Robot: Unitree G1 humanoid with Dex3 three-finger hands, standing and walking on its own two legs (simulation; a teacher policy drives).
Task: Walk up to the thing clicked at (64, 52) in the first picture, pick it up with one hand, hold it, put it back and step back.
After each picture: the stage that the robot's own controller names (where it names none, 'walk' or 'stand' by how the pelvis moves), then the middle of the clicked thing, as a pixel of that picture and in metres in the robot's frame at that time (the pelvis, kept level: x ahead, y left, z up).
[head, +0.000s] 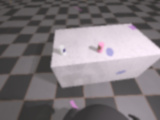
stand; (62, 50) +0.66 +0.35 -0.12
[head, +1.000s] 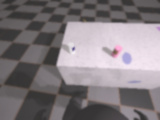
walk; (71, 48) +0.59 +0.25 -0.10
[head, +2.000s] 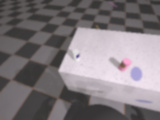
walk; (76, 55) +0.54 +0.18 -0.09
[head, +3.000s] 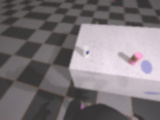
stand; (85, 51) +0.58 +0.08 -0.08
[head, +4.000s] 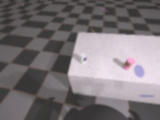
stand; (83, 58) +0.56 +0.10 -0.12
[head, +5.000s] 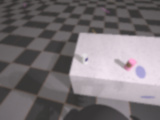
stand; (84, 58) +0.57 +0.08 -0.12
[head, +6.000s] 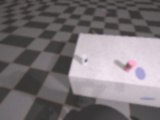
stand; (84, 59) +0.56 +0.09 -0.12
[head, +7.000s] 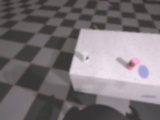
rise first; (85, 57) +0.56 +0.08 -0.12
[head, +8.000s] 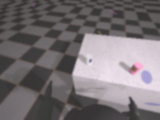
rise first; (88, 59) +0.56 +0.07 -0.12
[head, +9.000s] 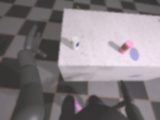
go down; (75, 43) +0.58 +0.07 -0.05
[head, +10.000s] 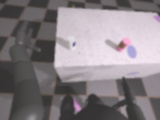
go down; (71, 43) +0.58 +0.07 -0.04
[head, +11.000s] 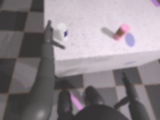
close in; (62, 32) +0.60 +0.09 +0.01
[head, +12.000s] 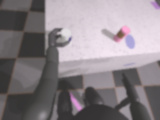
lift; (66, 37) +0.56 +0.06 +0.01
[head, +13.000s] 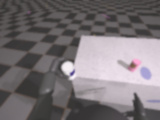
lift; (69, 71) +0.29 +0.15 +0.11
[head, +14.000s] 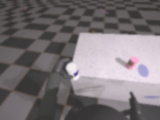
hold; (73, 71) +0.30 +0.13 +0.08
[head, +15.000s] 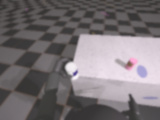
hold; (72, 71) +0.30 +0.13 +0.08
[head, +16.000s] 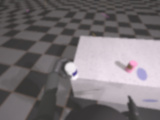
hold; (72, 71) +0.30 +0.14 +0.08
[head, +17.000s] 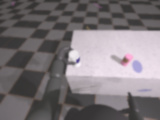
crouch; (75, 59) +0.39 +0.10 +0.09
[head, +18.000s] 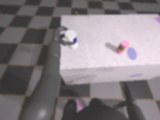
lower; (71, 40) +0.51 +0.08 +0.10
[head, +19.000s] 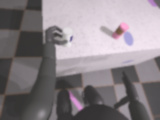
lower; (67, 37) +0.55 +0.05 +0.02
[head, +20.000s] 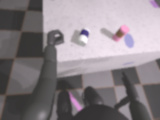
lower; (83, 37) +0.57 -0.06 -0.02
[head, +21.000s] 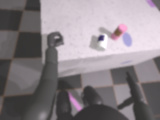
lower; (101, 42) +0.52 -0.20 -0.01
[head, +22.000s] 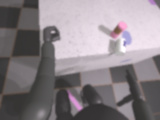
lower; (120, 47) +0.46 -0.34 -0.01
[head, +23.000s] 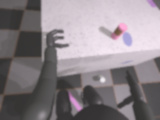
open; (101, 78) +0.30 -0.40 -0.58
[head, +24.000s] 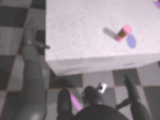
withdraw; (102, 88) +0.19 -0.38 -0.62
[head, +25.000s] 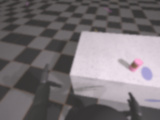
sink last; out of the picture +0.09 -0.43 -0.70
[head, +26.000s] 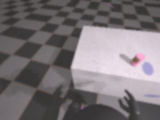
stand; out of the picture +0.07 -0.48 -0.69
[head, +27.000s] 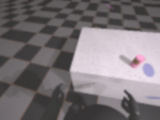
stand; out of the picture -0.01 -0.54 -0.68
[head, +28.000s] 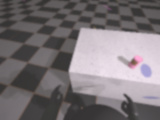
stand; out of the picture -0.08 -0.61 -0.68
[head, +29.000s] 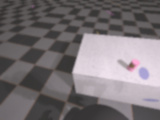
stand; out of the picture -0.14 -0.68 -0.74
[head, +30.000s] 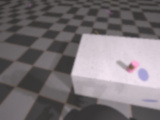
stand; out of the picture -0.23 -0.76 -0.75
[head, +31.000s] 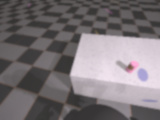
stand; out of the picture -0.31 -0.83 -0.75
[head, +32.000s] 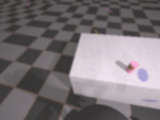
walk; out of the picture -0.39 -0.90 -0.75
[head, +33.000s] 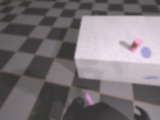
walk; out of the picture -0.26 -1.04 -0.73
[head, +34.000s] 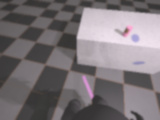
walk; out of the picture -0.12 -1.08 -0.73
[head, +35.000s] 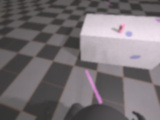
stand; out of the picture +0.09 -1.11 -0.73
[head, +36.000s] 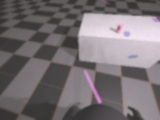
stand; out of the picture +0.01 -1.20 -0.75
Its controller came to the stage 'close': yes
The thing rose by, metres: 0.21
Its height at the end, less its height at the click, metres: -0.63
